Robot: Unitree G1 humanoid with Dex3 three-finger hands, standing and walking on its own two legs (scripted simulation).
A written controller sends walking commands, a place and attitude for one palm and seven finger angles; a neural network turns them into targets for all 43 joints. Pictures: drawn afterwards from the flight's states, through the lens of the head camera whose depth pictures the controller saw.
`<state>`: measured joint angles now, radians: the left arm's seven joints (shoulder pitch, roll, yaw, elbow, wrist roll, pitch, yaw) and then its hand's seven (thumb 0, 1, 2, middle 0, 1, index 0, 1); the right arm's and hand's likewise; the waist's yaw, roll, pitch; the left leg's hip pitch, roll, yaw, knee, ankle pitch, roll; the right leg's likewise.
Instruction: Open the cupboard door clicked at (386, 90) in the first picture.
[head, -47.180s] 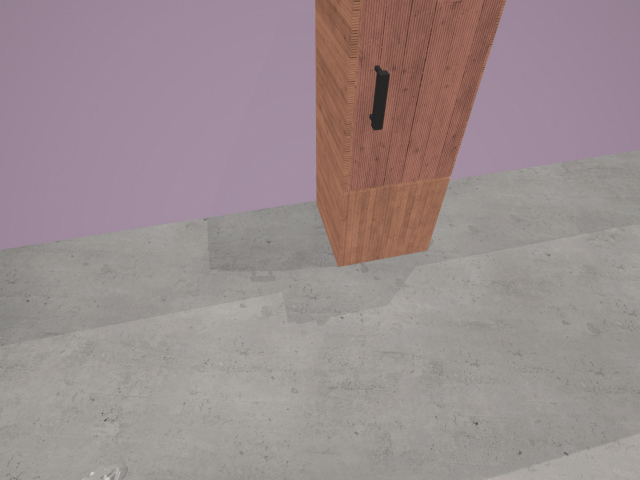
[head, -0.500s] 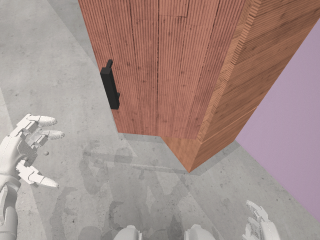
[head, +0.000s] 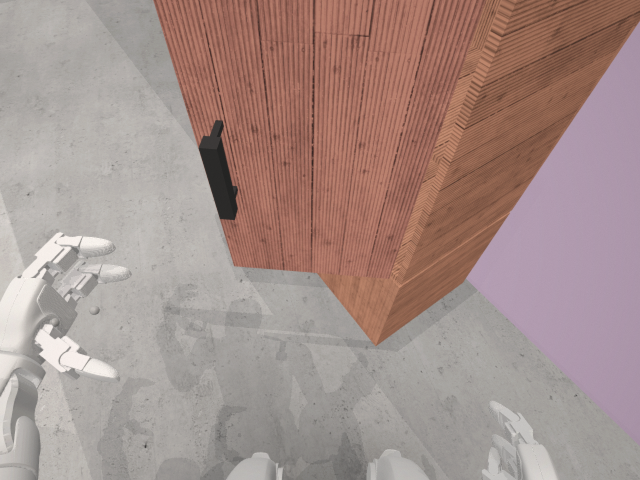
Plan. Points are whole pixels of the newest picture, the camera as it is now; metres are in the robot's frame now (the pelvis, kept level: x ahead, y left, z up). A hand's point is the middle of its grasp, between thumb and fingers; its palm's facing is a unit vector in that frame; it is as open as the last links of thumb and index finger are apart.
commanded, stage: move the hooked fingers beside the handle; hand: left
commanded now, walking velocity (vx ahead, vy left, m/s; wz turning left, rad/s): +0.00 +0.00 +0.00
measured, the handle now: (223, 171) +0.53 +0.18 +0.04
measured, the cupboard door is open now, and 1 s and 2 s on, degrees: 50 50 50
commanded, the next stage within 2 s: none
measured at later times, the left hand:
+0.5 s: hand (119, 269) +0.34 +0.26 +0.06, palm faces -0.03 -1.00 -0.02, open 14.0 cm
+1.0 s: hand (140, 227) +0.41 +0.26 +0.05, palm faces -0.03 -1.00 -0.01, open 14.0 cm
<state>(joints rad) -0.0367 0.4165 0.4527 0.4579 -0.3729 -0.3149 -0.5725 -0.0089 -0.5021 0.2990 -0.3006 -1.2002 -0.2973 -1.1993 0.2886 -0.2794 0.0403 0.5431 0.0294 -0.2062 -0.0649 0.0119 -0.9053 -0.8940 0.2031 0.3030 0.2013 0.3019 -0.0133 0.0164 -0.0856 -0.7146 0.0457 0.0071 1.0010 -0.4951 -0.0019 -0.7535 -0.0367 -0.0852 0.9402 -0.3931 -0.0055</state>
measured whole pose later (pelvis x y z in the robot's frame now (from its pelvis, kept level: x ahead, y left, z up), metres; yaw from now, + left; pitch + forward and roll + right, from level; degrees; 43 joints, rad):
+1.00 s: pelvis +0.00 +0.00 -0.01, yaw -1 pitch +18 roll -2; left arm -0.53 0.53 0.49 0.91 -0.25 -0.35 -0.54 -0.01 -0.50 0.30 -0.30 -1.20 -0.30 -1.20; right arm 0.33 -0.30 0.04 0.57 0.02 -0.08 -0.05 0.01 -0.91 -0.89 0.20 0.30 0.20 0.30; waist -0.08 0.00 -0.10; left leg -0.86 0.06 0.02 1.06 -0.51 0.00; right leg -0.90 -0.02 -0.07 0.99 -0.39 0.00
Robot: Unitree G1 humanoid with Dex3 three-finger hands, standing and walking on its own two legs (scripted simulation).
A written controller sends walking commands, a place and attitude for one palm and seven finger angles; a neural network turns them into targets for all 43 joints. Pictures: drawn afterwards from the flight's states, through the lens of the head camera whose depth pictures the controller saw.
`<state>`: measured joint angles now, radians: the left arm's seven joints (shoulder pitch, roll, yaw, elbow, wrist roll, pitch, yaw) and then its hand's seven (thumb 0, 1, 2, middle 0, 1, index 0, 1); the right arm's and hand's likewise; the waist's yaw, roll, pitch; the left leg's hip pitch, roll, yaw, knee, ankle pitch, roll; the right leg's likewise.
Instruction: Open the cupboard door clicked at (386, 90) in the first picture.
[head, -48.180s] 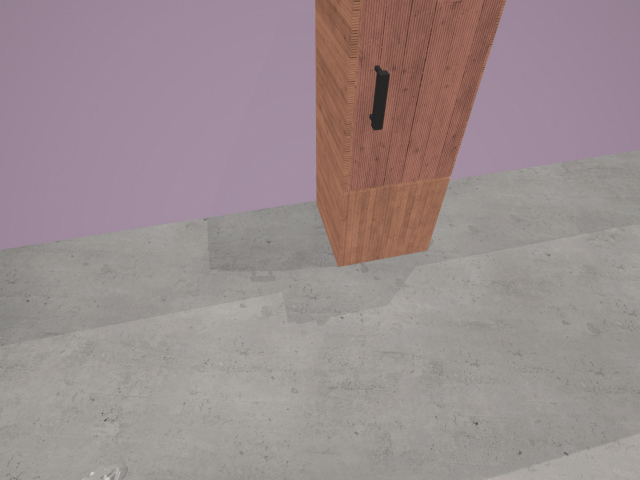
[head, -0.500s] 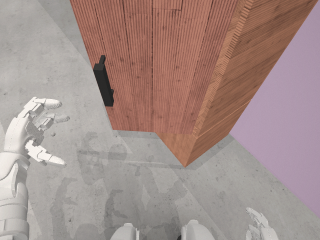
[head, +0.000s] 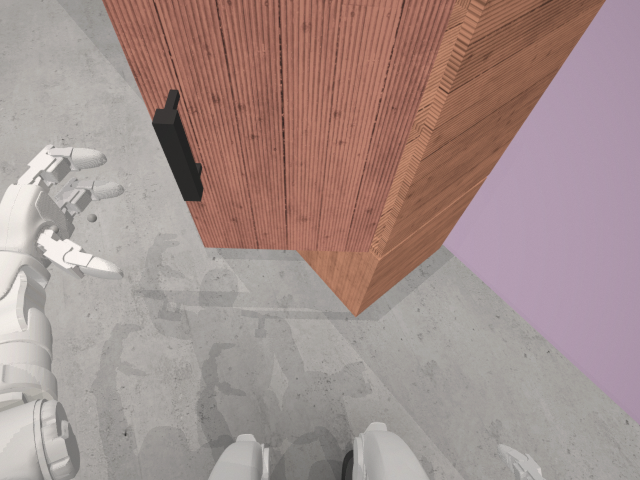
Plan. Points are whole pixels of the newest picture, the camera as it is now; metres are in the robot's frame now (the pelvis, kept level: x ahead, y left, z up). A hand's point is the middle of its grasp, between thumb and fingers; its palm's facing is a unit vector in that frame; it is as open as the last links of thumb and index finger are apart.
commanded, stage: move the hooked fingers beside the handle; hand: left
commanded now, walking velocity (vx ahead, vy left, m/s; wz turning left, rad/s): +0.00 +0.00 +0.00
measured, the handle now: (184, 148) +0.53 +0.19 +0.05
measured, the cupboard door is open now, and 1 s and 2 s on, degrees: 50 50 50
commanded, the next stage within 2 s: slide the fingers in behind the handle in 1.46 s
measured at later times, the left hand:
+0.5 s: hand (111, 179) +0.46 +0.26 +0.06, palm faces -0.03 -1.00 -0.01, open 14.0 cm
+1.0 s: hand (120, 168) +0.49 +0.26 +0.06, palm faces -0.01 -1.00 -0.02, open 14.0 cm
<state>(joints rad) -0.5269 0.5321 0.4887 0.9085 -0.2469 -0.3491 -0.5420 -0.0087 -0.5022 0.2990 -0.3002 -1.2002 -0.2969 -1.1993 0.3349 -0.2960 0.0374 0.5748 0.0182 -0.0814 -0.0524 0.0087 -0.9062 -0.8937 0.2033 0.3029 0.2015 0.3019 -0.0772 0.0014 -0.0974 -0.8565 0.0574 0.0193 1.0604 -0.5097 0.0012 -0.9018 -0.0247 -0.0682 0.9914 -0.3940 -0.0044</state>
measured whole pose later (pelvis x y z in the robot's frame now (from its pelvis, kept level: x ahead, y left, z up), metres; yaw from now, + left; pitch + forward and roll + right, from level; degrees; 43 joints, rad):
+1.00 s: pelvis +0.00 +0.01 -0.01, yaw -1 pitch +22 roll -3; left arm -0.81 0.65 0.52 1.13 -0.14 -0.38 -0.47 -0.01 -0.50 0.30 -0.30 -1.20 -0.30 -1.20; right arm 0.39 -0.29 0.05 0.58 0.00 0.06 -0.03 0.00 -0.91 -0.89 0.20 0.30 0.20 0.30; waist -0.16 0.01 -0.09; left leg -0.98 0.07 0.02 1.11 -0.53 0.01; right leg -1.02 -0.01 -0.06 1.01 -0.39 0.01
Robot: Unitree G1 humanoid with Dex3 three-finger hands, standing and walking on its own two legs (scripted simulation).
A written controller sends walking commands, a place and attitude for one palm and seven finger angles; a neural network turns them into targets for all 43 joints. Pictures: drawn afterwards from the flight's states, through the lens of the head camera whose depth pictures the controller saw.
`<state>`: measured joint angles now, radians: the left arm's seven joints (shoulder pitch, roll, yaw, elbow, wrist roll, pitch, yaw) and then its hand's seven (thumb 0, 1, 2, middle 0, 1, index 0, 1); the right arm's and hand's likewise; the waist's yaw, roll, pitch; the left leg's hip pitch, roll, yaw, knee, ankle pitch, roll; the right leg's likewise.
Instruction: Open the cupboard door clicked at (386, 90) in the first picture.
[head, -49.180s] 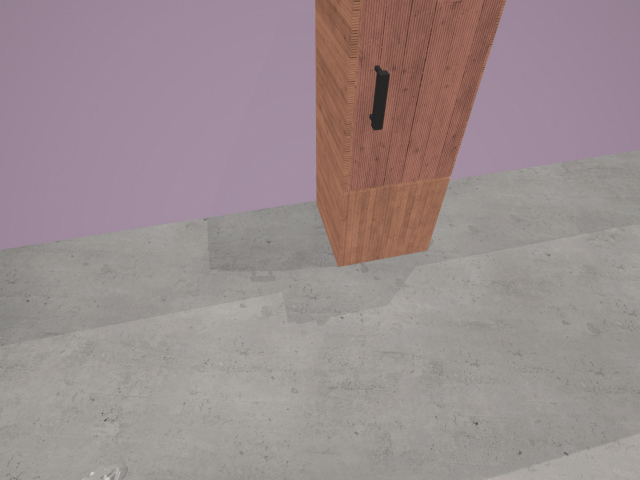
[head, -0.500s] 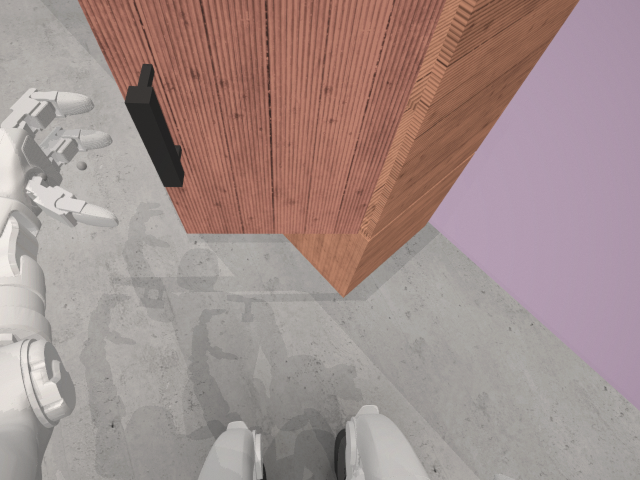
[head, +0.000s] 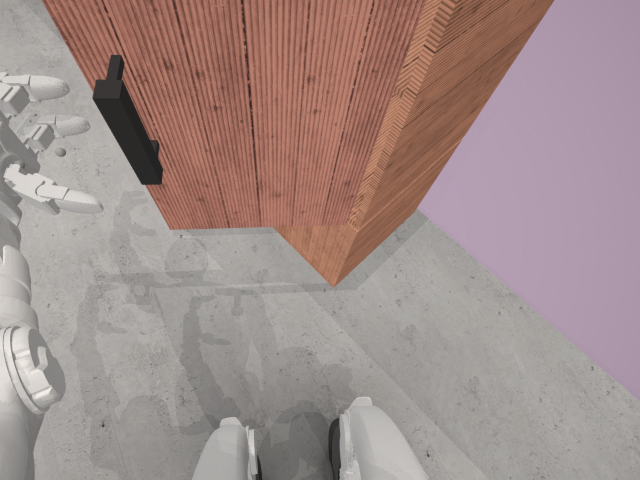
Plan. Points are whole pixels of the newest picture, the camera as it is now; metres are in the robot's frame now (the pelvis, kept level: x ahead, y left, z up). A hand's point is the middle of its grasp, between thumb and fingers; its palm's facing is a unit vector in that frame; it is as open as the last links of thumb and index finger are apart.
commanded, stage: move the hooked fingers beside the handle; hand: left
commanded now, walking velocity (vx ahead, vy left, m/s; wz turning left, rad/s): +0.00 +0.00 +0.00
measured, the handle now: (135, 125) +0.52 +0.19 +0.06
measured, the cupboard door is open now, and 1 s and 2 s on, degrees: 50 50 47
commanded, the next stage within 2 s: slide the fingers in behind the handle in 0.46 s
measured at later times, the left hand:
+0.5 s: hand (60, 158) +0.47 +0.26 +0.07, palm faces +0.01 -1.00 -0.02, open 14.0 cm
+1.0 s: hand (87, 155) +0.48 +0.24 +0.07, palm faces +0.01 -1.00 -0.02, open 14.0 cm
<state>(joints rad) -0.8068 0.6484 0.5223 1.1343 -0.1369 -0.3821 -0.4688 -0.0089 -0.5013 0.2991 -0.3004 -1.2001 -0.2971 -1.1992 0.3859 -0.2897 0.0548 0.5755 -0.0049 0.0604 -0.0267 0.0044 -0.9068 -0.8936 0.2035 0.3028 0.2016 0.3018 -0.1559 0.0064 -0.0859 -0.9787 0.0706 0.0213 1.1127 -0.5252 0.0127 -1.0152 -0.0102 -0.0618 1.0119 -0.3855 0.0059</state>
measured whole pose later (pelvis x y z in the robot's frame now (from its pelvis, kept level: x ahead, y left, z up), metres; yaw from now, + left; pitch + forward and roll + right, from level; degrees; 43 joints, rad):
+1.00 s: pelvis +0.00 +0.00 +0.00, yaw +1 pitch +22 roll -3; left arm -0.78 0.54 0.43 1.07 -0.14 -0.38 -0.37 -0.01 -0.50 0.30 -0.30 -1.20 -0.29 -1.21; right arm 0.38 -0.27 0.05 0.59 0.00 0.05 -0.02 0.00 -0.91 -0.89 0.20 0.30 0.20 0.30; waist -0.14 0.01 -0.10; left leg -0.96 0.06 0.01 1.11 -0.52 0.01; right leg -1.00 -0.02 -0.07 1.01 -0.39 0.01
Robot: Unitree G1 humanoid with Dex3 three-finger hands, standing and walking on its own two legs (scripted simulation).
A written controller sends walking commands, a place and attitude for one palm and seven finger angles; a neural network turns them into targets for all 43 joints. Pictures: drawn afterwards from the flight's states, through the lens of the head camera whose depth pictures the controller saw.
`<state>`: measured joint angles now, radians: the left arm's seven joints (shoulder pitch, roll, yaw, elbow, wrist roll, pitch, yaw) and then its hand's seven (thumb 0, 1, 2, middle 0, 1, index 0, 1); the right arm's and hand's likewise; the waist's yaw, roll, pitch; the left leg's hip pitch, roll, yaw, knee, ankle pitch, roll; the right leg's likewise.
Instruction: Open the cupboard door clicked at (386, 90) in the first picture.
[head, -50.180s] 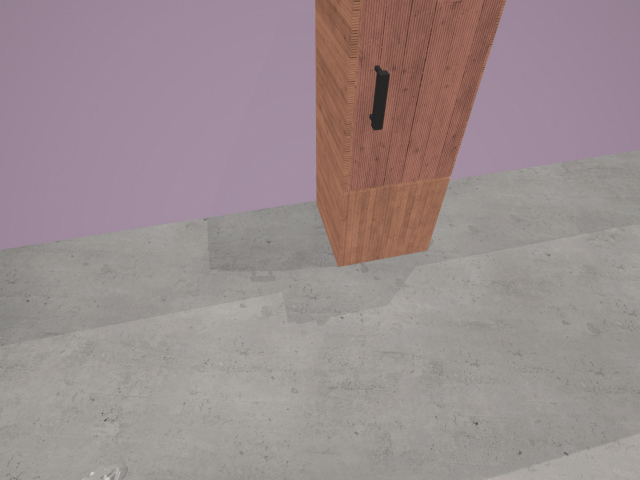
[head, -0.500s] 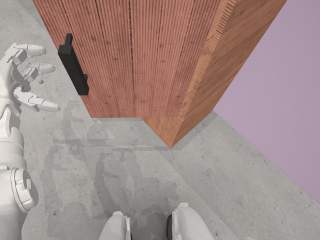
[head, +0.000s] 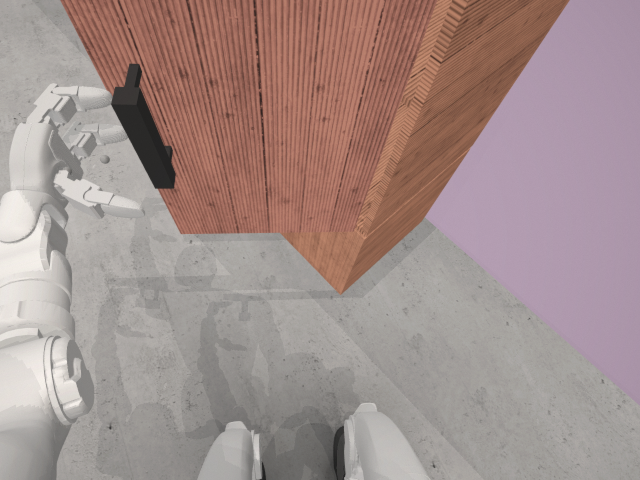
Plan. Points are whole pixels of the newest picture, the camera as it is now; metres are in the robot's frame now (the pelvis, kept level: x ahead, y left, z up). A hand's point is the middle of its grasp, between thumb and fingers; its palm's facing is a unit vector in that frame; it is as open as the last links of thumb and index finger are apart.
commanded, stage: slide the fingers in behind the handle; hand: left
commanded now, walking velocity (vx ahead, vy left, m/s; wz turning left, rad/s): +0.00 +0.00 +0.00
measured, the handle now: (150, 131) +0.52 +0.19 +0.06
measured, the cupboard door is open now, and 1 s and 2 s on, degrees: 50 47 47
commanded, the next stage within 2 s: close the thumb around the handle in 1.16 s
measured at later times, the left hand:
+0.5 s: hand (117, 165) +0.47 +0.22 +0.06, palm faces +0.05 -1.00 -0.01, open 14.8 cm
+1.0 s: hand (157, 161) +0.48 +0.17 +0.06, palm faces -0.02 -1.00 -0.01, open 14.8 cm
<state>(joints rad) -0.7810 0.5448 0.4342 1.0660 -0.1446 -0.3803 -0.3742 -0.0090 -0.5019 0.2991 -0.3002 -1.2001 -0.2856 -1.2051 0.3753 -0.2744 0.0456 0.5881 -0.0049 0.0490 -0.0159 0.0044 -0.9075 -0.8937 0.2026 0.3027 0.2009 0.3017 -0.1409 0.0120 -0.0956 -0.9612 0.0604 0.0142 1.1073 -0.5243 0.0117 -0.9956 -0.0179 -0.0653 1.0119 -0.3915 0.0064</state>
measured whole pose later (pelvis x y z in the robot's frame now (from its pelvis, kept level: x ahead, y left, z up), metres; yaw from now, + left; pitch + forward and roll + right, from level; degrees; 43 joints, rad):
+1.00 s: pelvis +0.00 -0.01 +0.00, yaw +2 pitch +22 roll -2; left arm -0.84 0.39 0.28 1.11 -0.14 -0.43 -0.24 -0.01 -0.50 0.30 -0.30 -1.20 -0.13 -1.18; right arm 0.34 -0.27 0.03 0.65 -0.02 0.01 0.01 0.00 -0.91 -0.89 0.20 0.30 0.20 0.30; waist -0.12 0.02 -0.11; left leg -0.96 0.04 -0.02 1.10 -0.52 0.00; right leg -0.99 -0.04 -0.09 1.03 -0.42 0.00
